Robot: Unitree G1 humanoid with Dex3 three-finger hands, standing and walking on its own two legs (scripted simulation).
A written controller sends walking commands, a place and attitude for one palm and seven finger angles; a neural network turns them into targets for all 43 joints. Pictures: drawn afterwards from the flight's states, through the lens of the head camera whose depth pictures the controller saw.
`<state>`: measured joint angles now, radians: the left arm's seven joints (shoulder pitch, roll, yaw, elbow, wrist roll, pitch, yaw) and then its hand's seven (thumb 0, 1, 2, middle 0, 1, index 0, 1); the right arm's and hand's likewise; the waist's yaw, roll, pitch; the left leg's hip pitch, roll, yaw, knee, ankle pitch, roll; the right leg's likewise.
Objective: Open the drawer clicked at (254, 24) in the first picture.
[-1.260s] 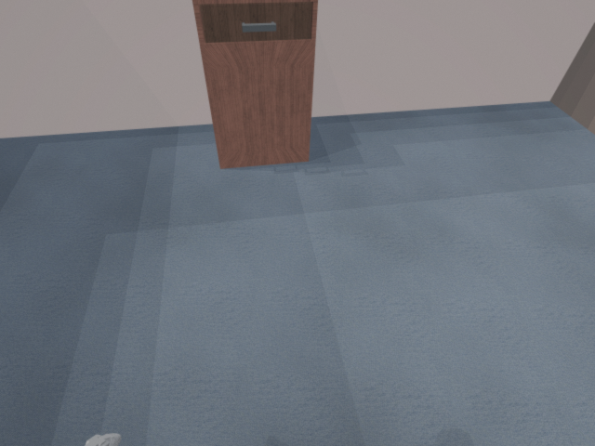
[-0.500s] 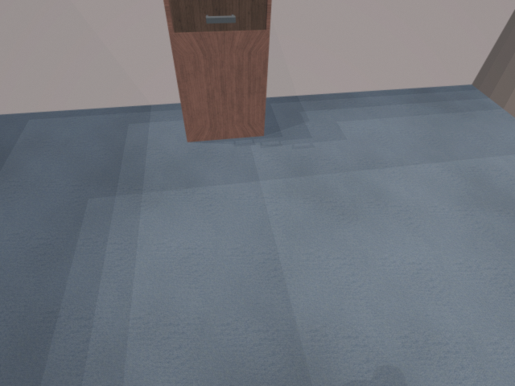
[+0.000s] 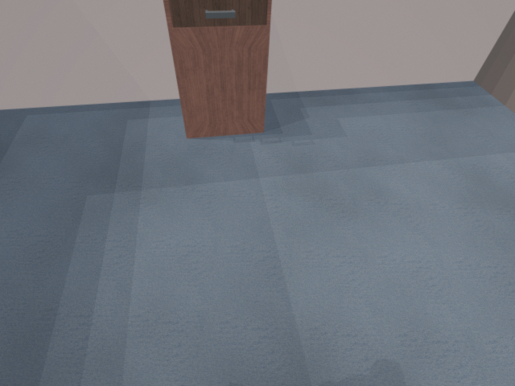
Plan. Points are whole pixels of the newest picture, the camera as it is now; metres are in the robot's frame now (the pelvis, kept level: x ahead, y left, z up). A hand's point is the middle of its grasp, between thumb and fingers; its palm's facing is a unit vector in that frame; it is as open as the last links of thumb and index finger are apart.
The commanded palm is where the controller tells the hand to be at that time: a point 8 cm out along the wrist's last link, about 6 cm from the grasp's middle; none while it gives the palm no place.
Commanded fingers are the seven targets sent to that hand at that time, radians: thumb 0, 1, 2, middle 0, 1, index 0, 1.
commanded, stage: look at it before walking up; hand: left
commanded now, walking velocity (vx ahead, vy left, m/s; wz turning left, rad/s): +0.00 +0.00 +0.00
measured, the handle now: (220, 12) +1.64 +0.27 -0.04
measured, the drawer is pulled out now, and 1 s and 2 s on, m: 0.00 0.00 0.00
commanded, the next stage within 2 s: walk to a spot facing it in 0.18 s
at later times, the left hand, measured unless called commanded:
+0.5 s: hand out of the picture +0.06 +0.22 -0.18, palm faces -0.03 -0.97 -0.26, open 7.4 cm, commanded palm none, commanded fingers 0.00 0.90 0.90 -0.20 -0.30 -0.20 -0.30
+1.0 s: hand (154, 349) +0.22 +0.21 -0.19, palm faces -0.09 -0.98 -0.17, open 7.4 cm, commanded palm none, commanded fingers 0.00 0.90 0.90 -0.20 -0.30 -0.20 -0.30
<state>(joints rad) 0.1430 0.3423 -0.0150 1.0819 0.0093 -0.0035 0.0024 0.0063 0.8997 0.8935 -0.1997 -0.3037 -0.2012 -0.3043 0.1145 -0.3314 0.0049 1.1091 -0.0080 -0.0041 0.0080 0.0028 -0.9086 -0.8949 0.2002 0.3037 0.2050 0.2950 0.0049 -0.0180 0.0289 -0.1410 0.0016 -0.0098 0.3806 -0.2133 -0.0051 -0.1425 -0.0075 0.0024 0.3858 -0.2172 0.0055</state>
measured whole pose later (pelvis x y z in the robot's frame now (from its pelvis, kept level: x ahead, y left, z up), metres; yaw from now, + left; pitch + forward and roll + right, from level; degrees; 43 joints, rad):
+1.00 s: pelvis +0.21 +0.03 -0.01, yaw -9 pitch +0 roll -1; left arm 0.34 0.20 0.06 1.10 0.03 0.00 0.00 0.01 0.90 0.89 -0.20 -0.30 -0.20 -0.30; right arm 0.36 -0.11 -0.01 1.09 -0.02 -0.09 -0.02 0.00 -0.91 -0.90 0.20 0.30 0.20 0.29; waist 0.00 -0.04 0.00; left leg -0.06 0.05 0.18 0.44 -0.37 0.02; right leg -0.52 -0.05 -0.04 1.21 -0.29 -0.02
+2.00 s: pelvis +0.70 -0.05 +0.00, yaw -16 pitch -2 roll +0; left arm 0.31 0.16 0.07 1.08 0.03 -0.01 0.00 0.01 0.91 0.89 -0.19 -0.30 -0.20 -0.30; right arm 0.25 -0.16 -0.06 1.04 -0.02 -0.09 -0.02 -0.04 -0.97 -0.89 0.20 0.30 0.20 0.29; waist 0.03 -0.05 0.03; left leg -0.14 0.04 0.23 0.42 -0.26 0.05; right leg -0.55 -0.11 -0.03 1.18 -0.24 0.00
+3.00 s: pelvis +0.94 -0.18 -0.01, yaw -2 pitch +1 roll -1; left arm 0.18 0.25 0.08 0.95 0.01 0.05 0.02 0.01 0.91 0.89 -0.19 -0.30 -0.20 -0.30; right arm 0.19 -0.20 -0.05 0.94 -0.02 0.02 0.00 0.00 -0.91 -0.90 0.20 0.30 0.20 0.29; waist 0.00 -0.02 0.09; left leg -0.31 0.02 0.06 0.54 -0.24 0.04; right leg -0.48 -0.09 -0.06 1.08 -0.45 0.09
